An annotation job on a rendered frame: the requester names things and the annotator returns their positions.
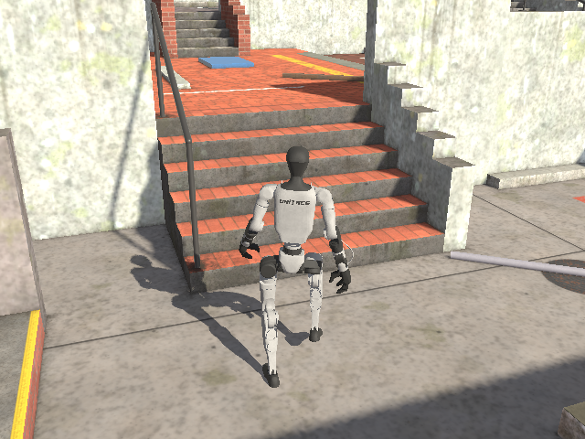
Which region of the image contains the robot left upper arm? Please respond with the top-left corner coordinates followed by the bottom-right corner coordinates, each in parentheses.
top-left (249, 184), bottom-right (277, 232)

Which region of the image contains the robot right forearm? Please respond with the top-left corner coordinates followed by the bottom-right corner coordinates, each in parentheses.
top-left (329, 226), bottom-right (348, 272)

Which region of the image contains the right robot hand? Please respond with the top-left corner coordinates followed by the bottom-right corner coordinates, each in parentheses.
top-left (329, 269), bottom-right (351, 294)

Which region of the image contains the robot left forearm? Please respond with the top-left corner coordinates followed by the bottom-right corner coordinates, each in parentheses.
top-left (241, 218), bottom-right (258, 247)

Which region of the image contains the left robot hand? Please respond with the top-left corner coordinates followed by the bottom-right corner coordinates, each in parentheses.
top-left (239, 242), bottom-right (260, 259)

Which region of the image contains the robot left thigh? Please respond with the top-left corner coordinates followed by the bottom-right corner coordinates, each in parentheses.
top-left (259, 255), bottom-right (279, 327)

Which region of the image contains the robot torso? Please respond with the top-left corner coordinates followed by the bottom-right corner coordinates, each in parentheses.
top-left (274, 182), bottom-right (317, 274)

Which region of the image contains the robot right upper arm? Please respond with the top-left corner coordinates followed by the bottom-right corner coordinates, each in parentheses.
top-left (315, 187), bottom-right (337, 240)

